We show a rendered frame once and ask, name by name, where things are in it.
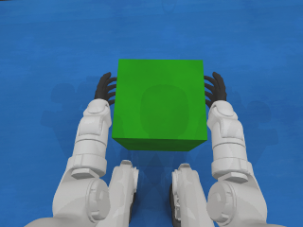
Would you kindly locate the left robot upper arm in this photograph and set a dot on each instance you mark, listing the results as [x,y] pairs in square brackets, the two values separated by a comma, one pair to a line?
[78,203]

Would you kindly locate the right robot thigh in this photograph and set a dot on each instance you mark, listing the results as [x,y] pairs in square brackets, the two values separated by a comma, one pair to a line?
[187,187]

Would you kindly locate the robot left forearm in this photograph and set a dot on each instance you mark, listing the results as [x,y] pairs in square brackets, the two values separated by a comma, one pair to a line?
[88,158]

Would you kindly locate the right robot hand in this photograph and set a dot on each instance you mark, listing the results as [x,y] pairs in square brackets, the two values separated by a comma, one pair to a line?
[217,90]

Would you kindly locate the right robot upper arm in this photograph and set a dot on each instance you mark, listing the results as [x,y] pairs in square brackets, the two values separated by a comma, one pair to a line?
[237,205]

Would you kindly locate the left robot foot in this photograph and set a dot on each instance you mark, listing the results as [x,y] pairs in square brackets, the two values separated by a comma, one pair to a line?
[131,208]

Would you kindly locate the left robot hand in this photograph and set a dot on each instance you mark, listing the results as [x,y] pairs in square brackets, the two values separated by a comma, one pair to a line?
[103,88]

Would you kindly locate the carton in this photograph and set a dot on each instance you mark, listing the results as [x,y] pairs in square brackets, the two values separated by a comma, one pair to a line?
[160,105]

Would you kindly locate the robot right forearm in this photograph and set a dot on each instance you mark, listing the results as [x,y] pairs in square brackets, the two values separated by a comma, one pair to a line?
[229,150]

